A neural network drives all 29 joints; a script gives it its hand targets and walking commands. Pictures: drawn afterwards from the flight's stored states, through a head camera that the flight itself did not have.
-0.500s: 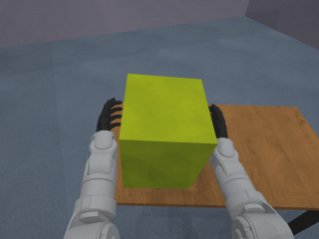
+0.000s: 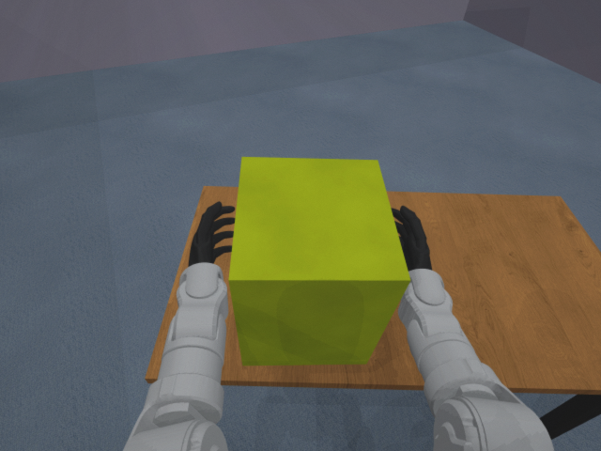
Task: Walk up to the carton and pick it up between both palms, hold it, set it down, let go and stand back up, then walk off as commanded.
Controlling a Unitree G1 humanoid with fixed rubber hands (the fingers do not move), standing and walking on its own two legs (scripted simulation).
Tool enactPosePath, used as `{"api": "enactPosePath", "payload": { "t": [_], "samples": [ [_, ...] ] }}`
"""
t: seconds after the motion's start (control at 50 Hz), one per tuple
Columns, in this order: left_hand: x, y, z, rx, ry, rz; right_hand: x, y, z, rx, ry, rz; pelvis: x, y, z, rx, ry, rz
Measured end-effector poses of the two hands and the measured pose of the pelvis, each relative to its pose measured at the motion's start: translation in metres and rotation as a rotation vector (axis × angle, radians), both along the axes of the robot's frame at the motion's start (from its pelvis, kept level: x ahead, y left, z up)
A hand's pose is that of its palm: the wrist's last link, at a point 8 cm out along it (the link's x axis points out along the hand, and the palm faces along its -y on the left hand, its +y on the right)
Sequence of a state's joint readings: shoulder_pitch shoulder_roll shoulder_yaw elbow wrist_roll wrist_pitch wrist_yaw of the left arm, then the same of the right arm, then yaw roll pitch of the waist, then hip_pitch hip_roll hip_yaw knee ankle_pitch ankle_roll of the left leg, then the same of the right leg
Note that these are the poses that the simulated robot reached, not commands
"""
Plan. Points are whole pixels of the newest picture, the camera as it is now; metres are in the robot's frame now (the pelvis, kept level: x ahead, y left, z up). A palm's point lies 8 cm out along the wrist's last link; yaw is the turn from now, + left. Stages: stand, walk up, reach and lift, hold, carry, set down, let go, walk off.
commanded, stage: set down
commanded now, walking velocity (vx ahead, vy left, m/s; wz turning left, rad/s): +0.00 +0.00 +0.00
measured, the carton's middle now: (307, 266) +0.40 +0.00 +0.03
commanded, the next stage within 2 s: none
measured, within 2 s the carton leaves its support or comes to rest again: rests again in 1.68 s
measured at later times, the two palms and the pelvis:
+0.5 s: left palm (215, 264) +0.39 +0.13 +0.05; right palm (411, 263) +0.39 -0.16 +0.05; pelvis +0.01 +0.00 +0.00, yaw +0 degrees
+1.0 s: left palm (222, 272) +0.40 +0.13 +0.01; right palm (406, 266) +0.41 -0.16 +0.02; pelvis +0.02 -0.01 +0.00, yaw +0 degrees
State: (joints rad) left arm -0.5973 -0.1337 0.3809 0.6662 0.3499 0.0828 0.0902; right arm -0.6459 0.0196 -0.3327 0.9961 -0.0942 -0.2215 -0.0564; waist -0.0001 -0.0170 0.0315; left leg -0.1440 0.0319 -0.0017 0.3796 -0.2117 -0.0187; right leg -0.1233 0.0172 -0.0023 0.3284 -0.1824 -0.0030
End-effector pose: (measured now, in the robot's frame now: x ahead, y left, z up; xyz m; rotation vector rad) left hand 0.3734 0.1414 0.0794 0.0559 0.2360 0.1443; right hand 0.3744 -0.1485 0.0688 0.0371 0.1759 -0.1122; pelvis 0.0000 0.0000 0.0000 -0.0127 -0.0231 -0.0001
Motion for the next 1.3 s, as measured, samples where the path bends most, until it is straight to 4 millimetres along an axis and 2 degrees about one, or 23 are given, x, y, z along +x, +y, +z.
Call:
{"api": "enactPosePath", "payload": {
  "t": [0.46, 0.76, 0.9, 1.3],
  "samples": [
    [0.014, -0.007, -0.026, -0.012, 0.036, 0.012, 0.016, -0.007, -0.020, -0.028, 0.036, 0.011, 0.012, -0.004, 0.000, 0.004, 0.060, -0.001],
    [0.025, -0.009, -0.049, -0.007, 0.058, 0.017, 0.030, -0.009, -0.038, -0.052, 0.056, 0.024, 0.020, -0.006, 0.000, 0.004, 0.141, -0.003],
    [0.027, -0.011, -0.063, -0.006, 0.080, 0.017, 0.032, -0.011, -0.050, -0.055, 0.077, 0.025, 0.023, -0.007, -0.001, 0.003, 0.171, -0.005],
    [0.026, -0.010, -0.079, -0.008, 0.075, 0.024, 0.034, -0.010, -0.062, -0.073, 0.072, 0.035, 0.025, -0.008, -0.001, 0.003, 0.215, -0.006]
  ]
}}
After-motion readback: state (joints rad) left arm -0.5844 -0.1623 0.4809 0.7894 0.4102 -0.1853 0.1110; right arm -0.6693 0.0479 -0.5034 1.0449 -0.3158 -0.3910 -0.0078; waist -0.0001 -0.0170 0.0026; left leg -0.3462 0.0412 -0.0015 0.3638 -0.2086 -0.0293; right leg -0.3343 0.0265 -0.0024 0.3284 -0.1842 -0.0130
